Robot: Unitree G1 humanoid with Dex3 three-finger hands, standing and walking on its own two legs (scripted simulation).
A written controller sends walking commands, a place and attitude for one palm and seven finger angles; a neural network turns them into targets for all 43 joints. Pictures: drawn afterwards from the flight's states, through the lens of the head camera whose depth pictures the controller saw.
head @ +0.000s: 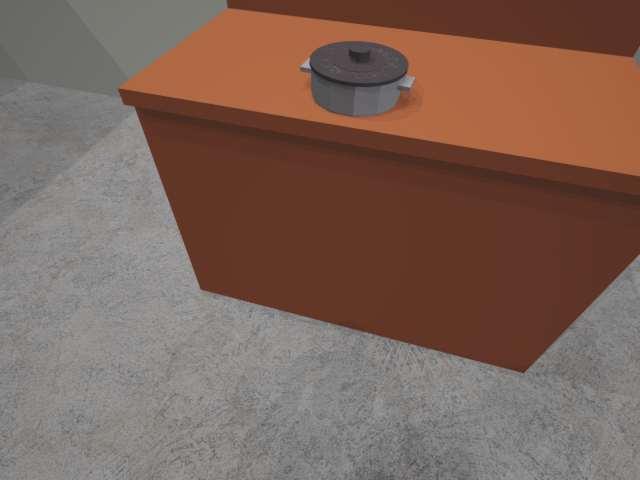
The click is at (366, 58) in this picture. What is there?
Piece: lid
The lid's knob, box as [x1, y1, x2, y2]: [349, 44, 370, 58]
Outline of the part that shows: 349,47 349,55 351,57 366,58 369,56 370,48 366,45 354,44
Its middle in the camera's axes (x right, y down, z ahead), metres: +0.08 -0.39 +0.80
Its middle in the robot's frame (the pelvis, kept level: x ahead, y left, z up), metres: +0.88 -0.04 +0.15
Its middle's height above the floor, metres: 0.93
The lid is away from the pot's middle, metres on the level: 0.00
